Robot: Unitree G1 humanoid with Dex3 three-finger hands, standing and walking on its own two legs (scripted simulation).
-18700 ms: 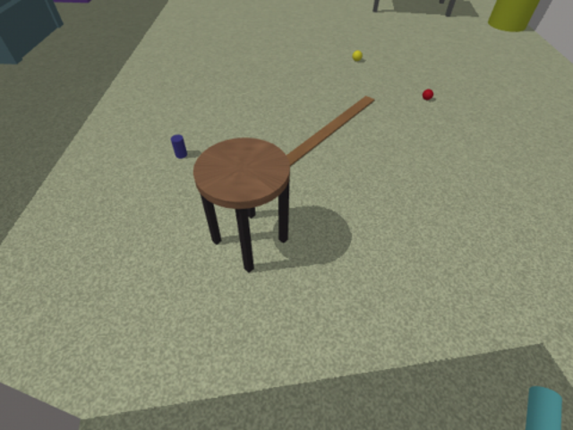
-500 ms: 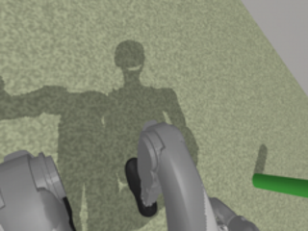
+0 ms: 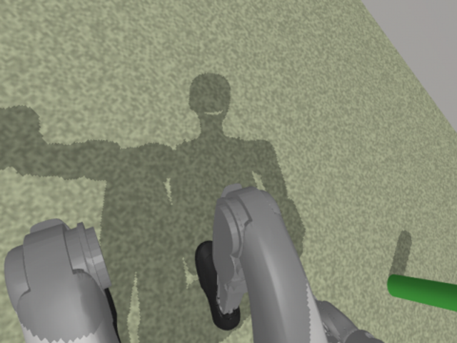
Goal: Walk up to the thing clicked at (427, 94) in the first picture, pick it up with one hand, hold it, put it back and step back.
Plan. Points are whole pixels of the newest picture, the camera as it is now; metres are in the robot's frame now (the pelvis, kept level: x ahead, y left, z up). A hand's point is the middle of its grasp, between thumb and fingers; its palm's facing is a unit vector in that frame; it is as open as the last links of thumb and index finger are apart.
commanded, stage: settle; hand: left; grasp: from above
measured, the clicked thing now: out of the picture +0.43 +0.36 -0.24
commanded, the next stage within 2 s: lift in 0.52 s
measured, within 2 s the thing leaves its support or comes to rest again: neither
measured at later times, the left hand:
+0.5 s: hand out of the picture +0.40 +0.36 -0.13, palm faces -0.43 -0.14 -0.89, open 7.9 cm
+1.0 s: hand out of the picture +0.37 +0.36 -0.05, palm faces -0.45 -0.15 -0.88, open 7.9 cm
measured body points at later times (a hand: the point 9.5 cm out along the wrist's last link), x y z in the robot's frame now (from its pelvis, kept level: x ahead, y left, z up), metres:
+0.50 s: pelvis -0.01 -0.01 +0.03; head +0.21 +0.09 +0.41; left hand +0.42 +0.36 -0.08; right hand +0.09 -0.26 -0.08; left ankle +0.06 +0.13 -0.26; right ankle +0.10 -0.12 -0.26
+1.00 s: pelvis -0.02 +0.00 +0.08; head +0.18 +0.08 +0.47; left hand +0.39 +0.36 +0.00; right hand +0.09 -0.26 -0.04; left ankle +0.06 +0.13 -0.26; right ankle +0.10 -0.12 -0.26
